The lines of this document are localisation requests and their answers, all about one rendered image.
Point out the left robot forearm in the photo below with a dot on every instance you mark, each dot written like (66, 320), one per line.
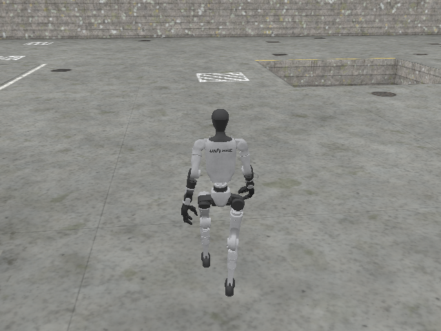
(189, 190)

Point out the right robot forearm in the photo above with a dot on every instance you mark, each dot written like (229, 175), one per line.
(249, 180)

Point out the left robot upper arm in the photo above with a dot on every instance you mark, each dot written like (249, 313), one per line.
(198, 146)

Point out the right robot hand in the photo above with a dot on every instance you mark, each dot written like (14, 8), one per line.
(245, 189)

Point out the right robot upper arm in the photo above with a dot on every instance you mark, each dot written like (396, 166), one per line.
(241, 144)

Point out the robot right foot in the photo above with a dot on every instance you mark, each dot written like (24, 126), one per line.
(229, 290)

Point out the left robot hand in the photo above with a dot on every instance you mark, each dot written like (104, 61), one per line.
(184, 210)

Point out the right robot shin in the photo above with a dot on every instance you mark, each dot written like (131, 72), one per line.
(231, 263)

